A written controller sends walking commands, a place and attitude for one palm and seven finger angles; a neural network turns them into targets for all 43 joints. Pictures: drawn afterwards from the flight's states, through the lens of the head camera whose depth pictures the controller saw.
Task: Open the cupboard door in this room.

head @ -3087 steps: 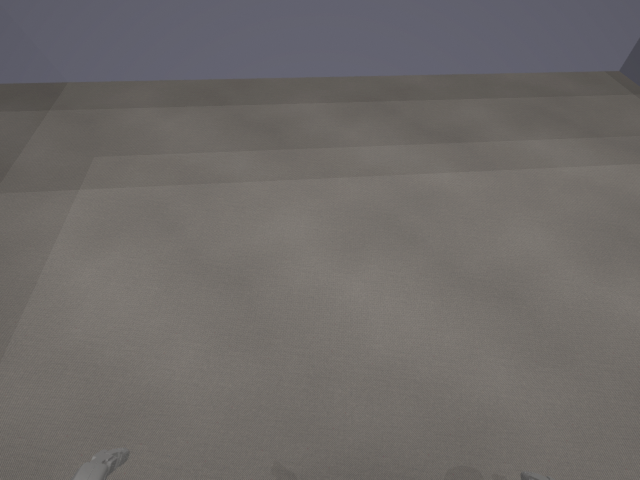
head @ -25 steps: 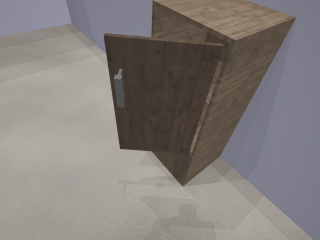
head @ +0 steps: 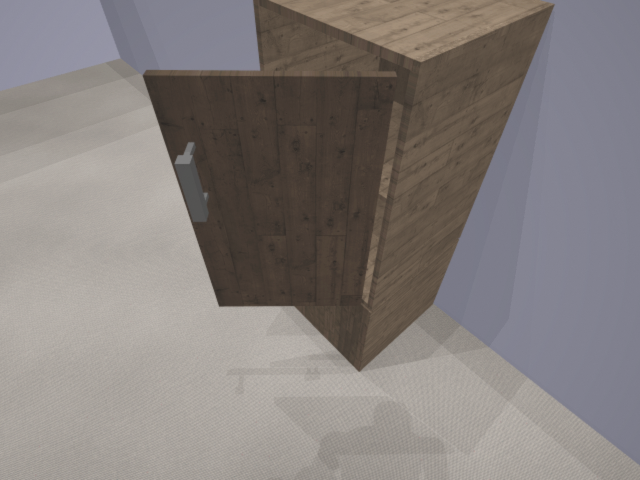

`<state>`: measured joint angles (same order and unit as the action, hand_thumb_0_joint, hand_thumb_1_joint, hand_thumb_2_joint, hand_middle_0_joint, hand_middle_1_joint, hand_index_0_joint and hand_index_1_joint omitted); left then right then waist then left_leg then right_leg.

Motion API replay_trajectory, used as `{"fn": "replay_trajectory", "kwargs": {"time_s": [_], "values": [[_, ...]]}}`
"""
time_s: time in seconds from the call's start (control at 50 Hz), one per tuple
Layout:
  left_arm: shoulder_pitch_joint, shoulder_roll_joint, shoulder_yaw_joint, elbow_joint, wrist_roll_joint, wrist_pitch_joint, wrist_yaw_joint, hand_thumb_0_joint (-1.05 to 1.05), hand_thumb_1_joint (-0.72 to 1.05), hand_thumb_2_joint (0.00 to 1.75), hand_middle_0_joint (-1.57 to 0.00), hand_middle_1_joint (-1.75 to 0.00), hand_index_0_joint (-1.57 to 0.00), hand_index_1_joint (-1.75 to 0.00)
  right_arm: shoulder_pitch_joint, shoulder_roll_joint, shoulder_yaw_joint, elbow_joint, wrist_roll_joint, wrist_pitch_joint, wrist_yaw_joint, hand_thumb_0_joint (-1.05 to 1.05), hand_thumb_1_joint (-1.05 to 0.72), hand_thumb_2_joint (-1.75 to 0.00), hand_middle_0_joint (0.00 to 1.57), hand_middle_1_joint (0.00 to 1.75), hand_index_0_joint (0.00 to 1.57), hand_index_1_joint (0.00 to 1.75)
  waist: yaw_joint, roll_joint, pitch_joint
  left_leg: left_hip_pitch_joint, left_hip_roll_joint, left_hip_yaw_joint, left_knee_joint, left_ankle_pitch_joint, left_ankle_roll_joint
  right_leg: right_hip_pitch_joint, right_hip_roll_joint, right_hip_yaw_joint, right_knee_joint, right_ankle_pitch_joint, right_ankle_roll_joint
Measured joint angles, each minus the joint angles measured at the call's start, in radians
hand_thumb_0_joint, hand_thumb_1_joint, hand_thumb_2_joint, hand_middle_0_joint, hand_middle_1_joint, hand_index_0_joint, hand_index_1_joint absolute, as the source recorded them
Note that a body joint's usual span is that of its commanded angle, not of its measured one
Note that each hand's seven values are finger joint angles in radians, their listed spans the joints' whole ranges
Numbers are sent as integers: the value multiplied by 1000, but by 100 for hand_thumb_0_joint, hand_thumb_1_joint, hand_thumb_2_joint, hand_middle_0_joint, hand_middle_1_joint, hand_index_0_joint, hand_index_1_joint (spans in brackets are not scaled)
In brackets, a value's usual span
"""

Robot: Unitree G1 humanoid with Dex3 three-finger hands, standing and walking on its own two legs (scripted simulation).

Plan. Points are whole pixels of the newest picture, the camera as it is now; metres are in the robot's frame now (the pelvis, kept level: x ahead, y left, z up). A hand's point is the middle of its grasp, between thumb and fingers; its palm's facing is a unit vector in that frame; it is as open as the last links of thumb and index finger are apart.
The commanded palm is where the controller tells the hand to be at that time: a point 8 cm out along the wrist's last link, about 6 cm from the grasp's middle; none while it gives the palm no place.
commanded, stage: look again from close up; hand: left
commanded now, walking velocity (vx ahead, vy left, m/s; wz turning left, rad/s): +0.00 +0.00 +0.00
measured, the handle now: (195, 182) +0.55 +0.23 +0.06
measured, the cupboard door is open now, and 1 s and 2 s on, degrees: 49 49 49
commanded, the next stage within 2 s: raise the hand with hooked fingers in 0.20 s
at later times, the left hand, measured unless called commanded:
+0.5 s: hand (161, 463) +0.15 +0.18 +0.00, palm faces +0.28 -0.95 -0.13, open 7.5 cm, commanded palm +0.09 +0.23 -0.04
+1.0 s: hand (158, 449) +0.16 +0.19 +0.00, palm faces -0.03 -0.99 -0.11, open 10.2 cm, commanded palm +0.13 +0.26 +0.00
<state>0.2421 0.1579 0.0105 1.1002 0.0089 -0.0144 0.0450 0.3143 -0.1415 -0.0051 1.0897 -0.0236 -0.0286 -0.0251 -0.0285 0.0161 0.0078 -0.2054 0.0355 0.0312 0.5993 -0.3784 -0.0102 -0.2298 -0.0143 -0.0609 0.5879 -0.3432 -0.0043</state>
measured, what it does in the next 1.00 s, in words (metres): lowers itself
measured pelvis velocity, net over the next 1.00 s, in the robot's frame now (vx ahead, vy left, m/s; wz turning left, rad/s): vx -0.06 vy -0.01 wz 0.04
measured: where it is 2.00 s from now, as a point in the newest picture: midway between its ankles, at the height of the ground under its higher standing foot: outside the picture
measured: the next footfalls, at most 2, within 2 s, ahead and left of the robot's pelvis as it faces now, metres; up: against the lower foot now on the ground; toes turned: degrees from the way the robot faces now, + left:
none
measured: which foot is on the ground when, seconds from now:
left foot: down 0.00-1.00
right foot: down 0.00-1.00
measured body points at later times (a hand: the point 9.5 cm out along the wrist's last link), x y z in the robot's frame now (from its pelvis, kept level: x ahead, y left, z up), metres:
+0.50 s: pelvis -0.04 -0.01 +0.00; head -0.04 -0.03 +0.45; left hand +0.13 +0.23 +0.01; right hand +0.08 -0.26 -0.12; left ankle -0.04 +0.12 -0.73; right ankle -0.02 -0.11 -0.73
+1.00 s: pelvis -0.06 -0.01 -0.07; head +0.00 +0.00 +0.37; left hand +0.16 +0.24 +0.01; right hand +0.14 -0.21 -0.15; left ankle -0.04 +0.12 -0.73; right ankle -0.02 -0.11 -0.73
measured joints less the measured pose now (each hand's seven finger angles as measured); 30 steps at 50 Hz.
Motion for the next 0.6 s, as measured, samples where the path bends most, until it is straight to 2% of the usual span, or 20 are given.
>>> {"fn": "replay_trajectory", "kwargs": {"time_s": [0.08, 0.32, 0.34, 0.36, 0.4, 0.44, 0.48, 0.54, 0.6], "values": [[10, -6, -5, -1, 0, -10, -5, 1, 94, 90, -20, -30, -21, -30, -38, -22, -1, 4, -1, 11, -14, 2, -94, -90, 20, 30, 20, 30, 16, 14, -9, 24, -6, 0, -28, 14, -2, 18, -5, -1, -12, 6, -3], [63, -17, -10, 7, 3, -7, -7, 0, 91, 90, -20, -30, -20, -30, -61, -29, 2, 8, 6, 18, 0, 1, -93, -90, 20, 30, 20, 30, 32, 0, 9, 34, 1, -7, -83, 72, -13, 33, 3, -12, -69, 53, -15], [116, -20, -3, -156, -46, 55, -7, 1, 91, 90, -20, -30, -21, -30, -47, -34, 7, -30, 20, 7, -4, 1, -93, -90, 20, 30, 20, 30, 37, 1, 21, 29, 5, -6, -77, 66, -11, 26, 7, -10, -64, 57, -15], [177, -15, 8, -347, -71, 78, 11, 1, 93, 89, -20, -30, -21, -31, -26, -35, 11, -70, 29, -36, -20, 1, -93, -90, 20, 30, 20, 30, 49, -7, 32, 33, 3, 1, -80, 67, -12, 19, 5, -3, -53, 58, -17], [248, 0, 13, -629, -112, 29, 57, 3, 93, 89, -21, -31, -21, -31, 4, -46, 6, -126, 48, -131, -45, 1, -92, -90, 20, 30, 20, 30, 56, -3, 22, 15, -4, -2, -72, 75, -13, 0, -3, -5, -35, 54, -17], [247, 3, 20, -823, -158, -4, 73, 3, 92, 88, -21, -32, -21, -32, 5, -67, 0, -187, 69, -186, -56, 1, -92, -90, 20, 30, 20, 30, 43, 15, 9, -16, -14, -15, -48, 77, -9, -22, -15, -17, -13, 49, -14], [201, 5, 34, -935, -176, -86, 57, 3, 89, 87, -21, -34, -21, -34, -20, -87, -3, -247, 66, -228, -62, 1, -92, -90, 20, 30, 20, 30, 23, 29, -12, -72, -22, -26, -6, 72, -5, -73, -25, -26, 27, 40, -11], [81, 11, 79, -953, -193, -277, -27, 2, 83, 85, -21, -37, -21, -37, -77, -98, -13, -338, 43, -272, -49, 1, -91, -90, 20, 30, 20, 30, 5, 19, -60, -211, -26, -22, 98, 48, -5, -218, -30, -16, 141, 8, -14], [13, 15, 120, -917, -231, -456, -192, 1, 76, 83, -21, -40, -21, -41, -126, -96, -30, -430, 29, -290, -11, 1, -91, -90, 20, 30, 20, 30, 5, -21, -86, -344, -13, -8, 227, 2, -14, -362, -22, 3, 270, -25, -26]]}}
